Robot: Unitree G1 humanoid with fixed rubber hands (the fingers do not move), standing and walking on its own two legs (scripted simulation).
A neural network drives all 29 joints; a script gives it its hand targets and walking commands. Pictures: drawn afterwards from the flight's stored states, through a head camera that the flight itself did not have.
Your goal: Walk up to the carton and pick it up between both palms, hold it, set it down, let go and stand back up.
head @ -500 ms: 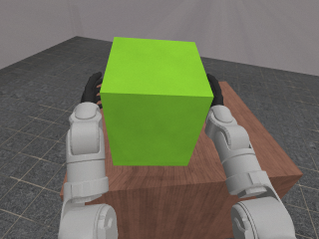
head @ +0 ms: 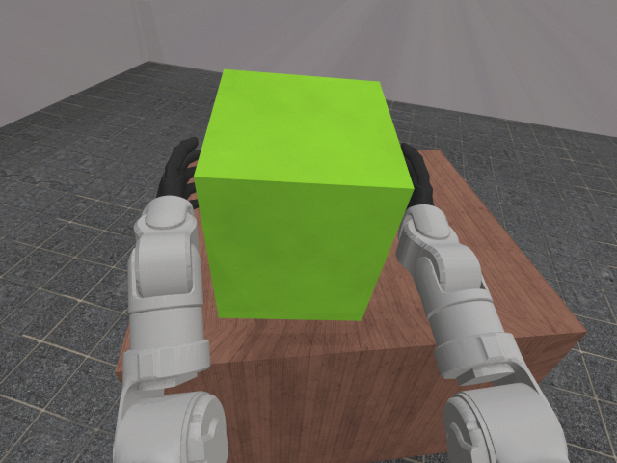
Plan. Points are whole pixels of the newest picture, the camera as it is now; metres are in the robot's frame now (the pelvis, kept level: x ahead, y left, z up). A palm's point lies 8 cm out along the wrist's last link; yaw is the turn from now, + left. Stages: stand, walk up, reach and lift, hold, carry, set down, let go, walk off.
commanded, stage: hold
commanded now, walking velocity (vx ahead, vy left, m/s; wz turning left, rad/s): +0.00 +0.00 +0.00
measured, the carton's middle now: (296, 202) +0.41 +0.01 +0.18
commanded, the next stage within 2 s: none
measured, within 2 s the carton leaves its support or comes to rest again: neither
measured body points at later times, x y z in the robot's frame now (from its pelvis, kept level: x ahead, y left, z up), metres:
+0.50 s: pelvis +0.00 +0.00 +0.00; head -0.05 +0.03 +0.45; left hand +0.38 +0.16 +0.22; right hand +0.38 -0.14 +0.22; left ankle +0.06 +0.11 -0.75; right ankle +0.00 -0.11 -0.75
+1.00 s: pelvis +0.00 +0.00 +0.00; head -0.05 +0.03 +0.45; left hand +0.38 +0.16 +0.21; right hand +0.38 -0.13 +0.21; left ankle +0.06 +0.11 -0.75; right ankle +0.00 -0.11 -0.75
